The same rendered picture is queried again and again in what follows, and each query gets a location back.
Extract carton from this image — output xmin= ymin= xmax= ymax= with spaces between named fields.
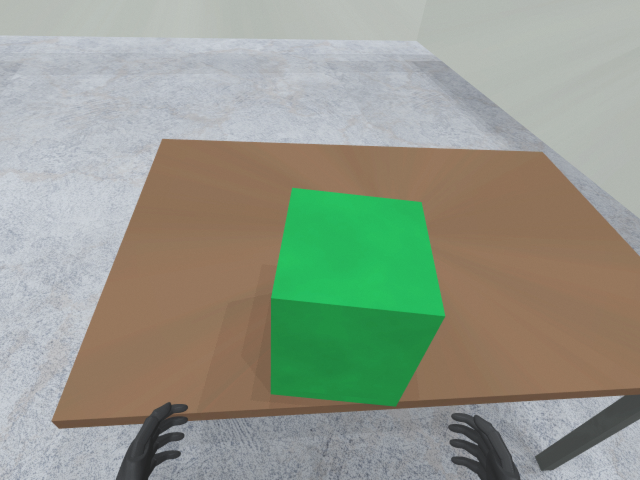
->
xmin=271 ymin=188 xmax=445 ymax=407

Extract table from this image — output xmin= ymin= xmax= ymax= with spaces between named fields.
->
xmin=52 ymin=139 xmax=640 ymax=471

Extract robot right hand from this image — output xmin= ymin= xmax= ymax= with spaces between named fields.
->
xmin=448 ymin=413 xmax=521 ymax=480

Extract robot left hand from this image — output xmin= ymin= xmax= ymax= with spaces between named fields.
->
xmin=116 ymin=402 xmax=188 ymax=480

